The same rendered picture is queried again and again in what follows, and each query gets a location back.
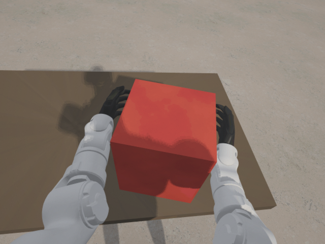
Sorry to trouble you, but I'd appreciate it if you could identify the left robot upper arm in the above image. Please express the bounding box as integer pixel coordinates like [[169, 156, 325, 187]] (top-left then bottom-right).
[[10, 180, 109, 244]]

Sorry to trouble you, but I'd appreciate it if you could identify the carton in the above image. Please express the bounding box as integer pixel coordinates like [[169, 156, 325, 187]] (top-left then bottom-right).
[[110, 79, 217, 203]]

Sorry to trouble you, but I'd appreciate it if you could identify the table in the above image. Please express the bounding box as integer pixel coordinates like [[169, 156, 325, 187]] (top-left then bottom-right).
[[0, 70, 277, 234]]

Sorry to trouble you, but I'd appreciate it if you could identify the right robot upper arm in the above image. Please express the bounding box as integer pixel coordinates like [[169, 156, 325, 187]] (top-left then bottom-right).
[[213, 213, 277, 244]]

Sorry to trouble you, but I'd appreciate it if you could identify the robot left forearm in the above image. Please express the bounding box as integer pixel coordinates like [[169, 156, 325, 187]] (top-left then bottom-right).
[[42, 114, 114, 224]]

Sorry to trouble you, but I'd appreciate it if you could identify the robot right hand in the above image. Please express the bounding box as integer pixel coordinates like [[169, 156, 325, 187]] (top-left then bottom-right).
[[216, 104, 235, 146]]

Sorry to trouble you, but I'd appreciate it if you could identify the robot left hand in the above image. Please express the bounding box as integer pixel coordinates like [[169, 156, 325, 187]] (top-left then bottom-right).
[[99, 86, 131, 119]]

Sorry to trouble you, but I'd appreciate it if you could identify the robot right forearm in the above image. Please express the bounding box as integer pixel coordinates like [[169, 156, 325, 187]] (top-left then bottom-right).
[[210, 143, 266, 227]]

